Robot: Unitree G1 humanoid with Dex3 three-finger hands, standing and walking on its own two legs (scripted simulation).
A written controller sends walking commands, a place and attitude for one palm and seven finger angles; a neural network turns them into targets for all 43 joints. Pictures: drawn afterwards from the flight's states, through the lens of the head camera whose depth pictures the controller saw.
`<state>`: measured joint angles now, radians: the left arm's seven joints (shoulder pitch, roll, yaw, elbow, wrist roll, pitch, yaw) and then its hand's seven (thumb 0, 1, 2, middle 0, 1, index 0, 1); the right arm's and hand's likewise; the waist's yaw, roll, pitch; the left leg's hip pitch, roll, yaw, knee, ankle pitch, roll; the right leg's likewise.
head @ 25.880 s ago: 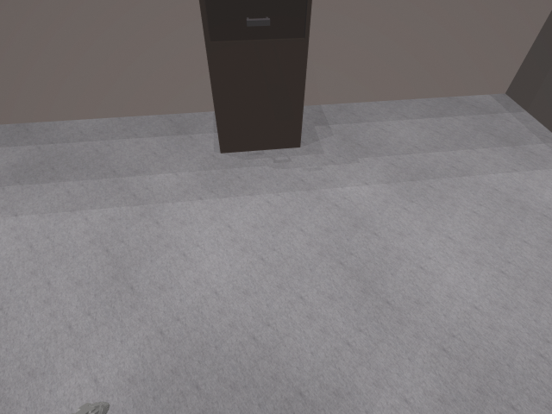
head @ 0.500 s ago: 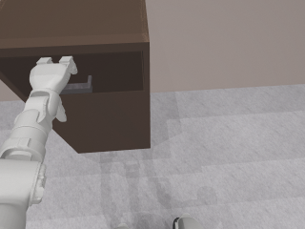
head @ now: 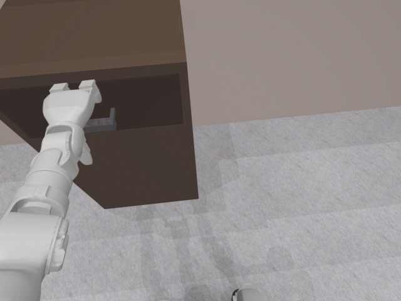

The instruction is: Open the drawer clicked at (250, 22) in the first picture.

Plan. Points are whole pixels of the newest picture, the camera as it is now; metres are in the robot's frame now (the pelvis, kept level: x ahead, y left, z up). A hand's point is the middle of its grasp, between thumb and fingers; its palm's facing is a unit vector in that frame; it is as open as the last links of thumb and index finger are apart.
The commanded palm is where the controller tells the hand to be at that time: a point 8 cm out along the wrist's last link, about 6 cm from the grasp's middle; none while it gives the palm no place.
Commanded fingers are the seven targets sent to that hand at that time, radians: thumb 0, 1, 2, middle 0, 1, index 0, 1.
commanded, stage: re-aim the fingers above the handle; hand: left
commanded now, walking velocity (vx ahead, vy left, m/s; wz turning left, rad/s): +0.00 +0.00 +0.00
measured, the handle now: (95, 119) +0.54 +0.25 -0.01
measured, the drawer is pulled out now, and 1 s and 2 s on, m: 0.00 0.00 0.00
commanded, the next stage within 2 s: lower the fingers behind the handle in 0.66 s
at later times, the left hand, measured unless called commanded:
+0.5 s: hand (81, 127) +0.47 +0.24 +0.05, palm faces -0.06 +0.02 -1.00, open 13.8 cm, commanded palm +0.45 +0.23 +0.10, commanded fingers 0.00 -0.50 0.30 -0.30 -1.20 -0.30 -1.20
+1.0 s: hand (87, 129) +0.48 +0.24 +0.03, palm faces -0.08 -0.01 -1.00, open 13.8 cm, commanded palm +0.46 +0.24 +0.08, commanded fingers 0.00 -0.50 0.30 -0.30 -1.20 -0.30 -1.20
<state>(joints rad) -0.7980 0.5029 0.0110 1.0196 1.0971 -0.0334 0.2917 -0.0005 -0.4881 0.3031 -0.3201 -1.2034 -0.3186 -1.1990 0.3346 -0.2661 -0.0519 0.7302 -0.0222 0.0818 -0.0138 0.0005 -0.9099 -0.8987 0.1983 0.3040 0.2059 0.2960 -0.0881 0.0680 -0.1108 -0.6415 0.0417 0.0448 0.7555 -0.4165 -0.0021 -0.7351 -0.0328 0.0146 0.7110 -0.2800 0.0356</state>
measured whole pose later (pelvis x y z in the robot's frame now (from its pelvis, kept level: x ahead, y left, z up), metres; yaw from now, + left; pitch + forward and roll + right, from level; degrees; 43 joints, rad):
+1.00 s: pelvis -0.01 +0.00 -0.01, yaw +0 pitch +19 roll -1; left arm -0.84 0.53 0.00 1.07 1.11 -0.12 0.27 0.00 -0.49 0.30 -0.32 -1.20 -0.32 -1.20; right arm 0.35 -0.28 -0.05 0.74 -0.03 0.06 -0.03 0.00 -0.91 -0.90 0.20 0.30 0.21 0.30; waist -0.11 0.05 -0.11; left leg -0.71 0.04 0.04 0.80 -0.42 0.00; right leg -0.79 -0.04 0.01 0.74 -0.28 0.04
